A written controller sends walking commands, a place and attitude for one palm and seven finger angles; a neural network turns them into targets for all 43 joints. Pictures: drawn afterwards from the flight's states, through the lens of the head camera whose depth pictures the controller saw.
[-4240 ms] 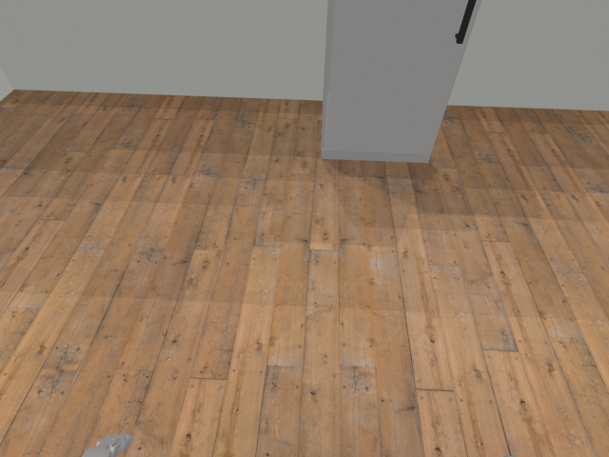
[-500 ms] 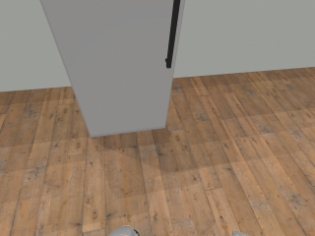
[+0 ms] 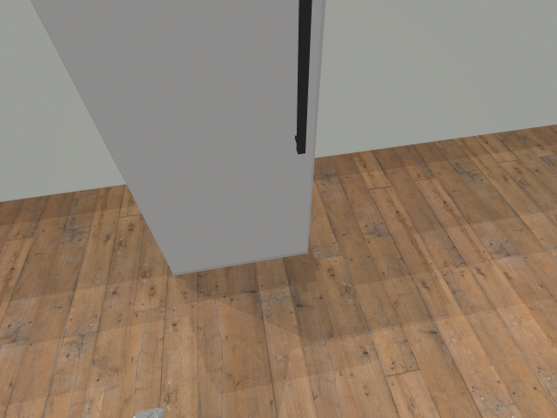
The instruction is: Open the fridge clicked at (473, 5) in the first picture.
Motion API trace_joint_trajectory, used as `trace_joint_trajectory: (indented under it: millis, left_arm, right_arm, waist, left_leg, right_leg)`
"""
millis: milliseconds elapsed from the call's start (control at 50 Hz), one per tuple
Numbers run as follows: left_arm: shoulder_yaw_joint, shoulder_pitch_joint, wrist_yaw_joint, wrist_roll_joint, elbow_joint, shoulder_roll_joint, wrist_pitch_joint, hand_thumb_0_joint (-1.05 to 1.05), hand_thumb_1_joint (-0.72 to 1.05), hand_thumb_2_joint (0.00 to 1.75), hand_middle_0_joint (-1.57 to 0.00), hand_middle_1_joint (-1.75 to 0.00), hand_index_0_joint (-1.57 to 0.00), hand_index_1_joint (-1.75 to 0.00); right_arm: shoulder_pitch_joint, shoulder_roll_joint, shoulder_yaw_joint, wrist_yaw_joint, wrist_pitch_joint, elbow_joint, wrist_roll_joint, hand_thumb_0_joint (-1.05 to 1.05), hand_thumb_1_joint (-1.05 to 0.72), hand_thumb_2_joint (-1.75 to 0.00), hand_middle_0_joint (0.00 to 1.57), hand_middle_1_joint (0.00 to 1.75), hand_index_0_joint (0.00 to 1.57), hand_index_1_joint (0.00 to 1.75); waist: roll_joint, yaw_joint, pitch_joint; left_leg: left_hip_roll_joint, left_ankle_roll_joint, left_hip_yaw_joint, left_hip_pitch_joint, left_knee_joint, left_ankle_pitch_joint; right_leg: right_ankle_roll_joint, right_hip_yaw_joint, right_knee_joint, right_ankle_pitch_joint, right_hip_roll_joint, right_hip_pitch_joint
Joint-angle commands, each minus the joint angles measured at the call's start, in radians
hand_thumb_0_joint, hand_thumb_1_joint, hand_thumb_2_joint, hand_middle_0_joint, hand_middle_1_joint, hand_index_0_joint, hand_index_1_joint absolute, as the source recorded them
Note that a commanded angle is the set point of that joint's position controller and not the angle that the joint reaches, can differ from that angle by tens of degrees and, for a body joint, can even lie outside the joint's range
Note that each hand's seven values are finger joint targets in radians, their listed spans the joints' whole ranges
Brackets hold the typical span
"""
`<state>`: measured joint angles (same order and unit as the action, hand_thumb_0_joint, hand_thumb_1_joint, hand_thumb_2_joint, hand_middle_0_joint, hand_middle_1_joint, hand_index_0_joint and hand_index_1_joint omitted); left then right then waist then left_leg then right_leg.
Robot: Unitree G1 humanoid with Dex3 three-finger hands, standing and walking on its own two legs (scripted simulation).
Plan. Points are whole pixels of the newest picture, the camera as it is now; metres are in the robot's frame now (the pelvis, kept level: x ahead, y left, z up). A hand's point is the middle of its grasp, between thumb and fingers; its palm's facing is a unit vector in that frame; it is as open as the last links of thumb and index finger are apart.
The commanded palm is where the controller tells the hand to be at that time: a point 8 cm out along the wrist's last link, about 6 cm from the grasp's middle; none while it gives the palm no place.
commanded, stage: turn to face it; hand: right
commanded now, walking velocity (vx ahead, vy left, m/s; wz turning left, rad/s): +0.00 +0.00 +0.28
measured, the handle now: (301, 55) +0.79 -0.04 +0.14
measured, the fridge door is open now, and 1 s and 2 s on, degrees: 0 0 0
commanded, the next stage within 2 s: take the last steps up to it in 0.14 s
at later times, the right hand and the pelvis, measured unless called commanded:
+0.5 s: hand out of the picture +0.09 -0.15 -0.15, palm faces -0.09 +0.96 -0.25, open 7.3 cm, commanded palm none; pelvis +0.02 +0.03 +0.00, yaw +8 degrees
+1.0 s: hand (391, 409) +0.18 -0.18 -0.17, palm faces -0.10 +0.98 -0.17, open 7.3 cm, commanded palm none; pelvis +0.16 +0.00 +0.00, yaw +9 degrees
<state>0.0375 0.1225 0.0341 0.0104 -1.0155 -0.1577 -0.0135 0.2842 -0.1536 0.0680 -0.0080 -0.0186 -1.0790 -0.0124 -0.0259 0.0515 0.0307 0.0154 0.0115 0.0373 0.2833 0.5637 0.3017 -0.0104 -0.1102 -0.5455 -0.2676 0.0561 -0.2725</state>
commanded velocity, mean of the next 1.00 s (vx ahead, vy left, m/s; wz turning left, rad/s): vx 0.22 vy -0.01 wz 0.08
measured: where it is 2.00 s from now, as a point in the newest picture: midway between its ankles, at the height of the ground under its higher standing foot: outside the picture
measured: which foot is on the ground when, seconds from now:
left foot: up 0.00-0.36, down 0.38-0.84, up 0.86-1.00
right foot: down 0.00-0.38, up 0.40-0.80, down 0.82-1.00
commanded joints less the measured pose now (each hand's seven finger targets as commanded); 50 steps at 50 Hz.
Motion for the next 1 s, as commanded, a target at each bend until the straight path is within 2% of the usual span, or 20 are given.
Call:
trace_joint_trajectory:
  millis: [0,40,100,220,280,320,340,360,380,400,420,500,640,720,780,800,820,840,900,980]
  left_arm:
    - [0.017,0.107,0.019,0.017,0.027,-0.159,-0.002,0.00,0.90,0.90,-0.20,-0.30,-0.20,-0.30]
    - [0.011,0.059,0.021,0.012,0.053,-0.141,-0.005,0.00,0.90,0.90,-0.20,-0.30,-0.20,-0.30]
    - [0.019,0.070,0.016,0.012,0.057,-0.145,-0.007,0.00,0.90,0.90,-0.20,-0.30,-0.20,-0.30]
    - [0.043,0.140,0.008,0.019,0.031,-0.171,0.003,0.00,0.90,0.90,-0.20,-0.30,-0.20,-0.30]
    - [0.051,0.153,-0.001,0.023,0.016,-0.193,0.008,0.00,0.90,0.90,-0.20,-0.30,-0.20,-0.30]
    - [0.051,0.129,-0.009,0.017,0.015,-0.190,0.011,0.00,0.90,0.90,-0.20,-0.30,-0.20,-0.30]
    - [0.045,0.123,-0.017,0.008,0.018,-0.155,0.009,0.00,0.90,0.90,-0.20,-0.30,-0.20,-0.30]
    - [0.022,0.105,-0.024,0.001,0.052,-0.073,0.007,0.00,0.90,0.90,-0.20,-0.30,-0.20,-0.30]
    - [0.019,-0.004,-0.030,0.012,0.097,-0.101,0.014,0.00,0.90,0.90,-0.20,-0.30,-0.20,-0.30]
    - [0.024,-0.008,-0.037,0.016,0.097,-0.104,0.014,0.00,0.90,0.90,-0.20,-0.30,-0.20,-0.30]
    - [0.023,-0.002,-0.040,0.021,0.077,-0.100,0.014,0.00,0.90,0.90,-0.20,-0.30,-0.20,-0.30]
    - [0.029,0.109,-0.050,0.020,0.006,-0.090,0.006,0.00,0.90,0.90,-0.20,-0.30,-0.20,-0.30]
    - [0.026,0.037,-0.061,0.007,0.035,-0.065,-0.009,0.00,0.90,0.90,-0.20,-0.30,-0.20,-0.30]
    - [0.021,0.028,-0.062,0.005,0.043,-0.057,-0.025,0.00,0.90,0.90,-0.20,-0.30,-0.20,-0.30]
    - [0.031,0.258,-0.043,0.014,-0.031,-0.099,-0.045,0.00,0.90,0.90,-0.20,-0.30,-0.20,-0.30]
    - [0.052,0.387,-0.029,0.027,-0.063,-0.195,-0.055,0.00,0.90,0.90,-0.20,-0.30,-0.20,-0.30]
    - [0.064,0.477,-0.020,0.020,-0.081,-0.266,-0.050,0.00,0.90,0.90,-0.20,-0.30,-0.20,-0.30]
    - [0.061,0.450,-0.014,0.012,-0.073,-0.255,-0.036,0.00,0.90,0.90,-0.20,-0.30,-0.20,-0.30]
    - [0.022,0.275,-0.007,0.013,-0.037,-0.114,-0.058,0.00,0.90,0.90,-0.20,-0.30,-0.20,-0.30]
    - [0.013,0.226,-0.005,0.006,-0.036,-0.089,-0.071,0.00,0.90,0.90,-0.20,-0.30,-0.20,-0.30]
  right_arm:
    - [-0.015,-0.105,0.026,-0.006,-0.009,0.079,-0.009,0.00,-0.90,-0.90,0.20,0.30,0.20,0.30]
    - [0.003,-0.108,0.033,0.004,-0.014,0.074,-0.013,0.00,-0.90,-0.90,0.20,0.30,0.20,0.30]
    - [0.012,-0.088,0.029,0.004,-0.023,0.077,-0.010,0.00,-0.90,-0.90,0.20,0.30,0.20,0.30]
    - [-0.082,-0.070,0.012,0.003,-0.026,0.126,-0.009,0.00,-0.90,-0.90,0.20,0.30,0.20,0.30]
    - [-0.067,-0.067,0.004,0.011,-0.009,0.122,-0.011,0.00,-0.90,-0.90,0.20,0.30,0.20,0.30]
    - [0.011,-0.081,0.005,0.016,0.006,0.093,-0.014,0.00,-0.90,-0.90,0.20,0.30,0.20,0.30]
    - [0.061,-0.123,0.011,0.012,0.019,0.076,-0.019,0.00,-0.90,-0.90,0.20,0.30,0.20,0.30]
    - [0.112,-0.223,0.026,0.000,0.032,0.057,-0.027,0.00,-0.90,-0.90,0.20,0.30,0.20,0.30]
    - [0.155,-0.257,0.026,-0.010,0.030,0.051,-0.011,0.00,-0.90,-0.90,0.20,0.30,0.20,0.30]
    - [0.125,-0.243,0.019,-0.013,0.031,0.056,-0.012,0.00,-0.90,-0.90,0.20,0.30,0.20,0.30]
    - [0.101,-0.208,0.018,-0.017,0.045,0.049,-0.010,0.00,-0.90,-0.90,0.20,0.30,0.20,0.30]
    - [0.056,-0.139,-0.008,-0.011,0.072,0.052,-0.007,0.00,-0.90,-0.90,0.20,0.30,0.20,0.30]
    - [0.140,-0.150,-0.006,-0.011,0.092,-0.005,-0.013,0.00,-0.90,-0.90,0.20,0.30,0.20,0.30]
    - [0.152,-0.153,0.000,-0.014,0.086,-0.028,-0.017,0.00,-0.90,-0.90,0.20,0.30,0.20,0.30]
    - [0.118,-0.134,0.002,-0.010,0.080,-0.028,-0.007,0.00,-0.90,-0.90,0.20,0.30,0.20,0.30]
    - [0.155,-0.082,-0.005,-0.004,0.078,-0.016,0.001,0.00,-0.90,-0.90,0.20,0.30,0.20,0.30]
    - [0.138,-0.044,-0.018,0.003,0.080,0.016,0.006,0.00,-0.90,-0.90,0.20,0.30,0.20,0.30]
    - [0.064,-0.070,-0.014,-0.001,0.075,0.045,-0.001,0.00,-0.90,-0.90,0.20,0.30,0.20,0.30]
    - [-0.004,-0.051,-0.005,0.012,0.069,0.031,-0.011,0.00,-0.90,-0.90,0.20,0.30,0.20,0.30]
    - [0.059,-0.019,-0.009,0.014,0.035,0.022,-0.015,0.00,-0.90,-0.90,0.20,0.30,0.20,0.30]
  waist:
    - [0.283,-0.055,0.008]
    - [0.202,-0.032,0.020]
    - [0.177,-0.032,-0.016]
    - [0.198,-0.082,-0.048]
    - [0.219,-0.083,-0.079]
    - [0.160,-0.037,-0.094]
    - [0.046,-0.013,-0.095]
    - [-0.250,0.013,-0.064]
    - [-0.246,0.061,0.016]
    - [-0.142,0.035,0.056]
    - [-0.226,0.020,0.085]
    - [-0.098,-0.047,0.094]
    - [-0.093,-0.021,0.105]
    - [-0.106,-0.022,0.102]
    - [-0.004,-0.127,-0.001]
    - [0.193,-0.162,-0.115]
    - [0.384,-0.173,-0.161]
    - [0.252,-0.171,-0.093]
    - [0.091,-0.106,0.047]
    - [0.120,-0.042,0.027]
  left_leg:
    - [-0.050,-0.044,-0.057,0.169,0.400,0.237]
    - [-0.062,-0.046,-0.044,0.202,0.496,0.170]
    - [-0.062,-0.064,-0.026,0.203,0.521,0.107]
    - [-0.068,-0.064,0.026,0.135,0.260,0.161]
    - [-0.045,-0.046,0.060,0.047,0.100,0.148]
    - [-0.030,-0.033,0.088,-0.127,-0.114,-0.018]
    - [-0.089,-0.008,0.009,-0.261,-0.215,-0.033]
    - [-0.324,0.081,-0.306,-0.381,-0.339,0.068]
    - [-0.422,0.172,-0.445,-0.273,-0.399,0.123]
    - [-0.413,0.200,-0.393,-0.225,-0.415,0.222]
    - [-0.359,0.180,-0.392,-0.211,-0.420,0.165]
    - [-0.279,0.132,-0.160,-0.158,-0.373,-0.119]
    - [-0.300,0.150,-0.131,-0.227,-0.372,-0.228]
    - [-0.304,0.134,-0.113,-0.215,-0.314,-0.264]
    - [-0.200,0.079,-0.007,-0.110,-0.005,-0.391]
    - [-0.103,0.028,0.063,0.059,0.260,-0.195]
    - [-0.005,0.001,0.087,0.244,0.536,0.266]
    - [-0.052,0.022,0.000,0.301,0.649,0.287]
    - [-0.138,0.012,-0.040,0.300,0.674,0.070]
    - [-0.144,-0.018,-0.005,0.210,0.512,0.001]
  right_leg:
    - [0.145,0.255,0.283,0.411,0.349,0.086]
    - [0.138,0.179,0.252,0.438,0.293,0.086]
    - [0.128,0.084,0.240,0.465,0.244,0.131]
    - [0.159,0.081,0.202,0.492,0.279,0.199]
    - [0.143,0.101,0.191,0.288,0.286,0.191]
    - [0.088,0.062,0.122,0.053,0.239,0.091]
    - [0.040,0.012,0.011,-0.088,0.184,-0.040]
    - [-0.024,-0.100,-0.210,-0.306,0.067,-0.300]
    - [-0.026,-0.007,-0.345,-0.363,0.048,-0.376]
    - [-0.018,0.044,-0.409,-0.297,0.061,-0.397]
    - [-0.016,0.063,-0.448,-0.218,0.068,-0.418]
    - [-0.038,0.043,-0.460,-0.039,0.075,-0.330]
    - [-0.030,0.017,-0.268,0.010,0.063,-0.321]
    - [-0.001,-0.001,-0.123,-0.016,0.040,-0.204]
    - [0.024,-0.035,0.065,0.075,-0.017,0.160]
    - [0.089,0.208,0.116,0.108,0.176,0.380]
    - [0.185,0.492,0.241,0.156,0.372,0.464]
    - [0.227,0.507,0.282,0.048,0.398,0.387]
    - [0.174,0.306,0.326,0.145,0.296,0.150]
    - [0.162,0.130,0.352,0.257,0.229,0.078]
